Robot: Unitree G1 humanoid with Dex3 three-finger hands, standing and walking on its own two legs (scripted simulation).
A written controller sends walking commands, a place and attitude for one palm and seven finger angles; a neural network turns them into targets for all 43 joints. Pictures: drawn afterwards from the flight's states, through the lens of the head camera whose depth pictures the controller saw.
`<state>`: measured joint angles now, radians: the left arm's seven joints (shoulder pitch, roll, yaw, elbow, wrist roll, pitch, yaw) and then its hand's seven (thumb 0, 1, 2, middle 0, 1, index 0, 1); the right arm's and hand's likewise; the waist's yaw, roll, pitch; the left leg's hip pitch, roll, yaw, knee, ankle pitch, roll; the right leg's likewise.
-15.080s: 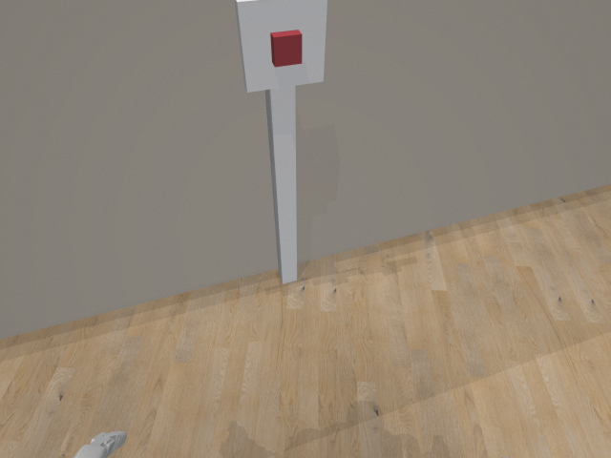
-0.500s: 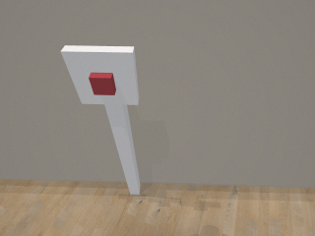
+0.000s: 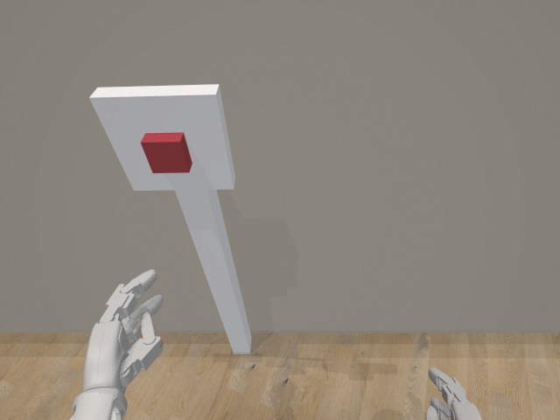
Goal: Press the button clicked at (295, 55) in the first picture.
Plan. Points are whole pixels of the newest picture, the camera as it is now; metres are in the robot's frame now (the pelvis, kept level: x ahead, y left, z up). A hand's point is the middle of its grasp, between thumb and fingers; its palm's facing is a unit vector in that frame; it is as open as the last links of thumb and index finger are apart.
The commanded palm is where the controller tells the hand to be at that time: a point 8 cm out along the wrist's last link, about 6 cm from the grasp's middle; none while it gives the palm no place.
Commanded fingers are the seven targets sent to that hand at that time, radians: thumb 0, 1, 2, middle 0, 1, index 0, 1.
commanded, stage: raise the hand and make a fist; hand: left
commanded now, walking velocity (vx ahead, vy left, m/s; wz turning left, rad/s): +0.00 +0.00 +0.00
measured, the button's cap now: (168, 151) +0.46 +0.18 +0.17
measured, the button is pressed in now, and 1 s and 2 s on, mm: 0 0 0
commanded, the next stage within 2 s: aim a knuckle at the button in 1.76 s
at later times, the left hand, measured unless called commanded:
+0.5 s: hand (174, 370) +0.19 +0.14 +0.03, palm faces -0.13 -0.99 -0.05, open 3.4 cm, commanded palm +0.15 +0.23 +0.05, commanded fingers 0.00 0.90 0.90 -1.25 -1.44 -1.25 -1.44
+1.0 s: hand (99, 324) +0.21 +0.21 +0.12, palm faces +0.06 -1.00 -0.07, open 3.1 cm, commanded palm +0.18 +0.26 +0.12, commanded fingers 0.00 0.90 0.90 -1.30 -1.50 -1.30 -1.50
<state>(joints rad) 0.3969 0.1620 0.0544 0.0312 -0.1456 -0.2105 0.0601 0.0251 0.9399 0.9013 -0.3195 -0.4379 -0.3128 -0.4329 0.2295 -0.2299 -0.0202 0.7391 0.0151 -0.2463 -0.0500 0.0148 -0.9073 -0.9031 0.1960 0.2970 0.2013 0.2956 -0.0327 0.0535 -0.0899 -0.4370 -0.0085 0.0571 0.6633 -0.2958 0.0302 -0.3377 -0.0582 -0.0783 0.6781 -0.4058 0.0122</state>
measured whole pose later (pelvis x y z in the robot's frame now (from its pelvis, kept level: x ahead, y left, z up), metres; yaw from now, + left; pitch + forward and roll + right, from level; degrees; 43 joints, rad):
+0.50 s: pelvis -0.02 -0.04 -0.04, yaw +1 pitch +8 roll -1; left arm 0.37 0.27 0.18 -0.01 -0.32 -0.28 -0.41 0.01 0.90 0.90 -0.98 -1.16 -0.98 -1.15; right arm 0.20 -0.20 0.02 0.59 0.05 -0.18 -0.08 0.02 -0.90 -0.90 0.20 0.30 0.20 0.30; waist 0.00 0.05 -0.09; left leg -0.70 0.06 -0.01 0.94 -0.39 -0.02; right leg -0.58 0.00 -0.13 0.94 -0.51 -0.04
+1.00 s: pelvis +0.00 +0.01 -0.01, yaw +0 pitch +4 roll -2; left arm 0.38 0.28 0.24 -0.24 -0.31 -0.17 -0.22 0.02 0.89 0.90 -1.30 -1.50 -1.29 -1.50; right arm 0.22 -0.22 0.02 0.57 0.05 -0.27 -0.07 0.02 -0.90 -0.90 0.20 0.30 0.20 0.30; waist 0.02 0.03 -0.08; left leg -0.47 0.02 0.04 0.75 -0.34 0.04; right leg -0.34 -0.03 -0.09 0.69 -0.41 0.02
